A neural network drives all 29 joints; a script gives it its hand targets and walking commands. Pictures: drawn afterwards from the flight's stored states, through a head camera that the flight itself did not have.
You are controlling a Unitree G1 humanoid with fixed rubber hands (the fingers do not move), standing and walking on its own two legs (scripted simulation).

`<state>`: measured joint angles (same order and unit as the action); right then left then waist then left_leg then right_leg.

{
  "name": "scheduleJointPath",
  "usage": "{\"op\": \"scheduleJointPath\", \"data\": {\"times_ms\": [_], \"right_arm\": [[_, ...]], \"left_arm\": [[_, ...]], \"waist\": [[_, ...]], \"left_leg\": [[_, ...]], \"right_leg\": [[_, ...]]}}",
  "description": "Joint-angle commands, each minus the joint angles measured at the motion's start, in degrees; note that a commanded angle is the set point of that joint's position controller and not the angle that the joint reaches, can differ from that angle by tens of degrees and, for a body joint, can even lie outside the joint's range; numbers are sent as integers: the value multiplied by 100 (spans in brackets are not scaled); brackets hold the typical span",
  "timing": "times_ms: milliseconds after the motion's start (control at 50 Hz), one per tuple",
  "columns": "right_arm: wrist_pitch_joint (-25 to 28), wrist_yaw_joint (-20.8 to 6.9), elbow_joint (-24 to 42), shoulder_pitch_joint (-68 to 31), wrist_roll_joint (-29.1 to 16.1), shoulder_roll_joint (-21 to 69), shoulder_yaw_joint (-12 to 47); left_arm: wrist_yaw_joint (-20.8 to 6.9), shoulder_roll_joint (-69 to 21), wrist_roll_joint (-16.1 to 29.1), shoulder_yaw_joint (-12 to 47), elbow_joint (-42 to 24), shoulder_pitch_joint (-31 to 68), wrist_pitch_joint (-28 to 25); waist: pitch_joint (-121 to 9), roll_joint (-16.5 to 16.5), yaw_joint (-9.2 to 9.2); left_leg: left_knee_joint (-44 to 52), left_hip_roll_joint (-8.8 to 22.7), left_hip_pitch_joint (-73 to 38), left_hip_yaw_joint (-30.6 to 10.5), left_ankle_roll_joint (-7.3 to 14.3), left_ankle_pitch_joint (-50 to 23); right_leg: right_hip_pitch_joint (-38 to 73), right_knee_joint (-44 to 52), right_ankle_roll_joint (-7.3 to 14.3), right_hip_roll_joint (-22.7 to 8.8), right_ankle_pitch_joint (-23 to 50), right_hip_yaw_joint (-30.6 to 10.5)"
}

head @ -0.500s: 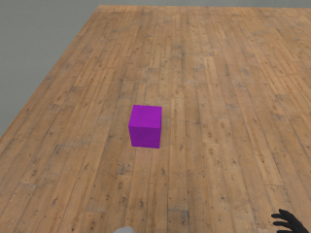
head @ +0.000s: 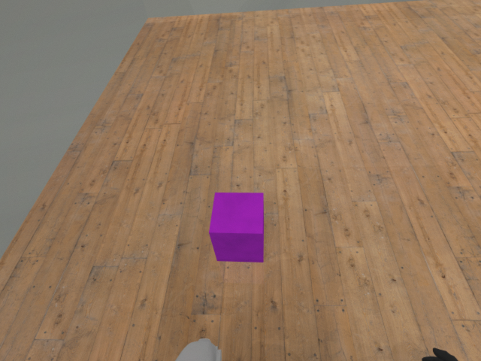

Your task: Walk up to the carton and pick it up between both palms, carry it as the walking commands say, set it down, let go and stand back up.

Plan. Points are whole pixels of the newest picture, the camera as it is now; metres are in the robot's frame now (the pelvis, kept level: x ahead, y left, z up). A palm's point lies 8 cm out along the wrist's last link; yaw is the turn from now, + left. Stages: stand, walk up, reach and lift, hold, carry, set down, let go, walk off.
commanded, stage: walk up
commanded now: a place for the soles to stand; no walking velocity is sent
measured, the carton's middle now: (239, 228) +0.74 +0.09 -0.63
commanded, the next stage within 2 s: none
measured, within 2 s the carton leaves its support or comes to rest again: neither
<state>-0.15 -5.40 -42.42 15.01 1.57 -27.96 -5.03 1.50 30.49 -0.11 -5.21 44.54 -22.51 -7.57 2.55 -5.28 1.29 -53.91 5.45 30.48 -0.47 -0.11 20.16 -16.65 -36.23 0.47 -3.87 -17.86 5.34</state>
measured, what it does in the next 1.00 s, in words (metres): walks ahead: left foot, then right foot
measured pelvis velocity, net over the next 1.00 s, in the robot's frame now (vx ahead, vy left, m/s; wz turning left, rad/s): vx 0.19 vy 0.11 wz -0.13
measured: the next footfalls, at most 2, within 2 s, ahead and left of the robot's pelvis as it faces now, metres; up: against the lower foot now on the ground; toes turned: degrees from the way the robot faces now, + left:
left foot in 0.14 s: +0.19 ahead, +0.20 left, +0.00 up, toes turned +3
right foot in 0.40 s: +0.23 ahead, -0.04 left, +0.00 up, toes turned -7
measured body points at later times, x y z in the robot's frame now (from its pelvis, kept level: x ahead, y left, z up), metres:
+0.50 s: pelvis +0.14 +0.08 -0.01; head +0.16 +0.06 +0.44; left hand +0.24 +0.43 -0.08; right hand +0.21 -0.26 -0.12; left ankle +0.16 +0.20 -0.70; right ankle +0.19 -0.03 -0.72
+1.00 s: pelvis +0.19 +0.11 +0.01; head +0.20 +0.12 +0.45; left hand +0.34 +0.43 -0.10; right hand +0.30 -0.23 -0.09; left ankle +0.21 +0.23 -0.72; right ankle +0.19 -0.03 -0.72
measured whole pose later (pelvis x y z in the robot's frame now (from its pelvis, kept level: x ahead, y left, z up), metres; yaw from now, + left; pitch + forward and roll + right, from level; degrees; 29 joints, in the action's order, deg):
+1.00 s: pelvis +0.19 +0.11 +0.01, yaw -7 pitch -2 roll +0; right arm 1.5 -0.2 -57.1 0.5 -0.3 -24.4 -1.1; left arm 0.6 25.1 0.2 0.1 59.3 -5.1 -2.3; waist 3.5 0.5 0.4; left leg -33.6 3.4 13.7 5.1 -0.5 17.6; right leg -15.3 -33.0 -1.8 -1.7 -15.4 -1.6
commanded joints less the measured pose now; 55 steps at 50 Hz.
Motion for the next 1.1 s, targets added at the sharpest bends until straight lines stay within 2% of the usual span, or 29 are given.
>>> {"op": "scheduleJointPath", "data": {"times_ms": [0,40,80,100,120,140,160,180,200,240,300,340,360,380,400,420,440,460,520,560,580,600,620,640,680,720,800,880,1080], "right_arm": [[54,-85,400,-355,-4,-712,-247],[53,-123,363,-431,-29,-740,-291],[71,-128,250,-144,-44,-806,-371],[98,-90,97,243,-33,-928,-443],[149,-10,-65,839,-1,-1156,-544],[206,70,102,985,69,-1792,-659],[223,84,199,669,-120,-1892,-653],[209,102,220,466,-193,-1654,-568],[211,140,243,275,-195,-1456,-498],[215,147,324,1,-96,-1285,-375],[222,118,411,9,-21,-1180,-285],[194,180,470,-310,-56,-1049,-185],[178,215,462,-345,-83,-898,-105],[169,260,426,-253,-110,-654,5],[164,285,470,-277,-128,-308,126],[113,371,431,-104,-114,-505,76],[79,438,300,-78,-106,-901,-33],[98,465,219,61,-119,-904,-47],[184,493,-212,462,-168,-724,-25],[261,519,-394,390,-131,-711,-46],[301,543,-416,296,-83,-841,-71],[369,573,-355,56,-29,-1180,-100],[396,551,-382,-338,-102,-1347,-66],[379,524,-482,-499,-125,-1197,1],[325,529,-629,-844,-177,-982,88],[313,545,-786,-823,-226,-856,141],[281,553,-980,-1092,-214,-811,149],[234,554,-1141,-1433,-198,-764,168],[151,512,-1534,-1824,-168,-657,189]], "left_arm": [[20,1444,-12,-335,-187,-376,-17],[22,1543,-6,-316,-252,-256,21],[35,1634,-30,-285,-301,2,79],[47,1443,-50,-194,-311,28,106],[65,1086,-45,-55,-320,-103,122],[87,612,97,77,-531,-67,89],[173,967,44,59,-439,60,146],[155,1141,57,9,-282,-17,160],[109,1124,66,16,-124,-231,145],[17,1075,10,-2,121,-466,122],[-51,817,-29,-66,181,-394,106],[-36,629,-53,-92,265,-434,81],[-11,658,-99,-134,287,-438,63],[23,778,-140,-186,263,-464,47],[73,1191,-187,-265,227,-528,10],[61,1689,-117,-332,167,-461,27],[35,1566,-58,-289,91,-260,68],[42,1387,-28,-221,43,-36,105],[12,996,-19,-30,37,609,216],[-38,804,-3,104,95,819,296],[-55,657,24,156,77,887,324],[-71,382,93,217,46,767,369],[-26,435,118,220,220,712,432],[-11,550,92,193,384,803,452],[-19,628,37,191,603,910,398],[-40,764,46,175,726,1137,355],[-35,592,76,275,949,1385,419],[-52,536,55,314,1175,1566,473],[-109,456,0,374,1570,2025,500]], "waist": [[68,1572,131],[29,1645,66],[-39,1565,-251],[-157,1147,-483],[-495,220,-776],[-583,-1538,-919],[-358,-654,-807],[-93,-77,-573],[46,-81,-368],[125,-655,-265],[93,-754,-227],[-21,-477,11],[-139,-277,120],[-239,101,226],[-168,1222,307],[-146,1587,201],[-13,1042,132],[4,1035,46],[-300,1530,-179],[-414,1458,-296],[-414,1201,-298],[-442,292,-110],[-362,17,-1],[-278,207,33],[-320,202,40],[-414,198,-92],[-620,79,-114],[-530,88,-84],[-410,475,-129]], "left_leg": [[709,93,-40,218,-3,-238],[1100,-22,-585,382,21,-432],[1540,-238,-1490,561,109,-438],[1737,-454,-2202,625,185,-220],[2184,-435,-3104,264,351,238],[3641,1233,-3518,-2696,1023,1815],[3997,1808,-2715,-3516,1576,2067],[3811,1662,-2298,-3129,1648,1836],[3658,1408,-1999,-2448,1562,1499],[3510,973,-1379,-1366,1370,1016],[3405,963,-836,-1069,1481,516],[2975,855,-410,-714,1312,196],[2566,730,-184,-522,1091,181],[1920,582,102,-297,818,304],[575,-42,741,240,383,657],[-155,-346,945,195,218,1475],[-587,-131,834,-252,244,1366],[-611,-105,695,-240,260,1177],[661,-137,-762,159,213,629],[1685,-338,-1736,328,249,-428],[2073,-84,-1887,-135,329,-692],[2750,835,-1690,-1491,583,-742],[2912,1411,-1326,-2074,1091,-1038],[2743,1253,-1175,-1730,1103,-1240],[2426,709,-936,-811,628,-1437],[2233,387,-1135,-372,366,-1590],[2428,492,-1628,-320,465,-1851],[2702,496,-1656,-223,415,-1458],[3321,356,-2180,-20,270,-767]], "right_leg": [[-37,1317,1212,-1155,1125,-1058],[-349,1279,1111,-1131,565,-996],[-858,883,986,-1087,-174,-906],[-1236,223,865,-897,-190,-698],[-1578,-1202,651,-553,201,-300],[-2972,-3056,170,141,-811,262],[-3002,-3518,86,52,-1160,-548],[-2777,-3566,63,-104,-958,-759],[-2548,-3153,83,-280,-796,-685],[-1763,-2044,79,-257,-944,-385],[-927,-1200,106,-8,-590,-144],[-31,-346,197,202,193,-70],[481,-35,270,342,275,-165],[981,358,359,204,67,-613],[1136,1321,706,-974,-651,-2574],[751,1929,1500,-2090,-874,-4259],[613,1666,1769,-2091,-301,-4003],[445,1409,1713,-1885,414,-3493],[-185,749,1133,-1027,2291,-1702],[-691,157,772,-655,2083,-1202],[-897,-182,542,-552,1643,-1152],[-1062,-879,241,-121,854,-905],[-794,-852,61,162,-226,-555],[-445,-566,96,131,-505,-587],[163,-91,205,9,623,-724],[248,-50,348,-202,1897,-1025],[270,19,287,-133,1930,-885],[363,331,254,-138,1751,-918],[387,1275,188,-252,1553,-1165]]}}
